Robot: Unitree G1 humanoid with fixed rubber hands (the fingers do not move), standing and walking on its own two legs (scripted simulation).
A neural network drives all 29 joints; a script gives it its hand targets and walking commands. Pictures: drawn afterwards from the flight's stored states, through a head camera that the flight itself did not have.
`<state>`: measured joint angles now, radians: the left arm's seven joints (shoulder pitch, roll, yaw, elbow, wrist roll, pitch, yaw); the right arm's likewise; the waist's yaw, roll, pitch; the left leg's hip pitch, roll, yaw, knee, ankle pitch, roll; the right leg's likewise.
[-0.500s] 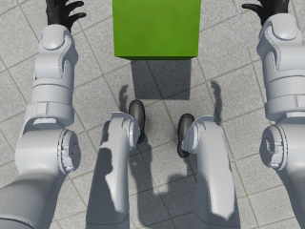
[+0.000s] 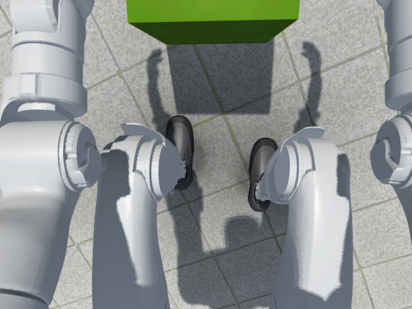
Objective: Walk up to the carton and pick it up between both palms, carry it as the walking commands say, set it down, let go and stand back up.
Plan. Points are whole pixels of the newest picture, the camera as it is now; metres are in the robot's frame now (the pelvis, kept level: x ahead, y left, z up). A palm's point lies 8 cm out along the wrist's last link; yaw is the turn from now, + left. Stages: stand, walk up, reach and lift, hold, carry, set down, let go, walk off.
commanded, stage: reach and lift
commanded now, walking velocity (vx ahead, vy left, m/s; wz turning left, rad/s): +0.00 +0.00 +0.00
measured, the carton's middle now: out of the picture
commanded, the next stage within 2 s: none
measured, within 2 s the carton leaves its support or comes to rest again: neither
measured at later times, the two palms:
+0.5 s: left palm out of the picture +0.58 +0.21 -0.23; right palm out of the picture +0.58 -0.20 -0.26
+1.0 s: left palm out of the picture +0.58 +0.20 -0.23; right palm out of the picture +0.58 -0.19 -0.26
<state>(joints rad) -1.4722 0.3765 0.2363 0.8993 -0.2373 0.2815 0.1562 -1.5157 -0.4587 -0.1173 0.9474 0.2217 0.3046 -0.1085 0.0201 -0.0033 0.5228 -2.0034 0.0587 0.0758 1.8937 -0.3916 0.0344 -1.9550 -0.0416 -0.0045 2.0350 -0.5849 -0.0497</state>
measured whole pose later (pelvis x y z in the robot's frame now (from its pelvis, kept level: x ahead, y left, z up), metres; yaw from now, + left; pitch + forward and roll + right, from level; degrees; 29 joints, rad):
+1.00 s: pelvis +0.02 +0.00 -0.07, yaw +1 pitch +32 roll +3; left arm -1.53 0.43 0.10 1.10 -0.30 0.11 0.12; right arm -1.51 -0.46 -0.02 1.02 0.22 0.15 -0.11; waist 0.02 0.03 0.52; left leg -2.23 0.06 0.08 2.14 -0.46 0.03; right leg -2.17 -0.04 0.01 2.29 -0.68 -0.05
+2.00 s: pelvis +0.02 +0.00 -0.08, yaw +2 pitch +30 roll +4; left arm -1.57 0.36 0.09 1.13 -0.30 0.12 0.12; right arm -1.53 -0.41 0.02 1.06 0.22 0.15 -0.10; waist 0.02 0.02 0.52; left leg -2.24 0.02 0.06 2.16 -0.44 0.01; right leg -2.17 -0.04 0.01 2.32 -0.68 -0.05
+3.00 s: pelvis +0.00 +0.00 -0.03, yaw -3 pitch +22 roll +2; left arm -1.45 0.27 0.28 0.80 -0.13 0.43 0.17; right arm -1.53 -0.41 -0.01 0.96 0.22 0.40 -0.13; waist 0.02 -0.01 0.53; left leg -1.98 0.01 0.02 2.06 -0.47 -0.01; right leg -1.92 0.02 0.01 2.18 -0.64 -0.03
